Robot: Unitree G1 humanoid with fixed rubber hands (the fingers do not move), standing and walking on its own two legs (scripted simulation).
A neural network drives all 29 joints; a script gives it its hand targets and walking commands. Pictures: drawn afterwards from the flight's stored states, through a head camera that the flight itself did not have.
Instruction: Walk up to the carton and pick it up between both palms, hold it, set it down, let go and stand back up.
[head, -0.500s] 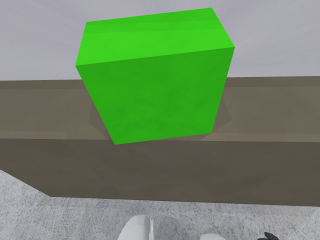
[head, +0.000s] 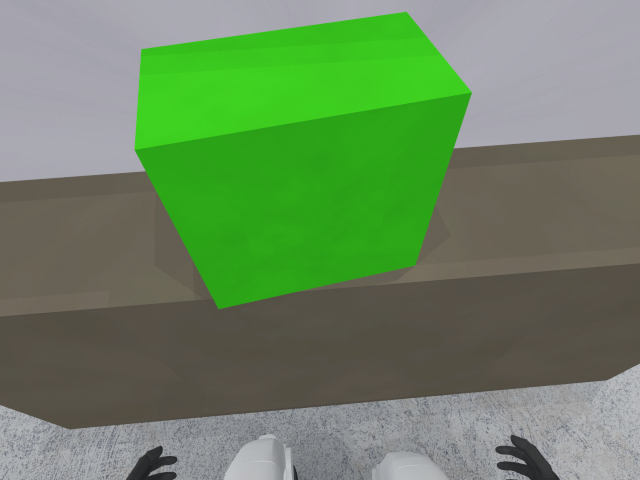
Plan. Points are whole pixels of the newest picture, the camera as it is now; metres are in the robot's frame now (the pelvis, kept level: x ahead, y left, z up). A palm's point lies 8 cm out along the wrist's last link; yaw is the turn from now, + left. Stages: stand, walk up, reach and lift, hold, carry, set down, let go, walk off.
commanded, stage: walk up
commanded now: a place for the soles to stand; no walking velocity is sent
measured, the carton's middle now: (302, 176) +0.44 +0.03 +0.11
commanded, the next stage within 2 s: reach and lift in 0.80 s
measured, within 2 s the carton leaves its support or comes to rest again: neither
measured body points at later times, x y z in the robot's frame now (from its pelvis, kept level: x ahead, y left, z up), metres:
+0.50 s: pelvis +0.01 -0.01 +0.01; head +0.02 +0.00 +0.46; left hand +0.10 +0.25 -0.11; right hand +0.12 -0.26 -0.10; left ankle +0.08 +0.12 -0.71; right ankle +0.01 -0.11 -0.71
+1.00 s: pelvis +0.00 -0.01 -0.01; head +0.03 +0.02 +0.43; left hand +0.13 +0.25 -0.13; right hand +0.19 -0.23 -0.11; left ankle +0.08 +0.12 -0.71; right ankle +0.01 -0.11 -0.71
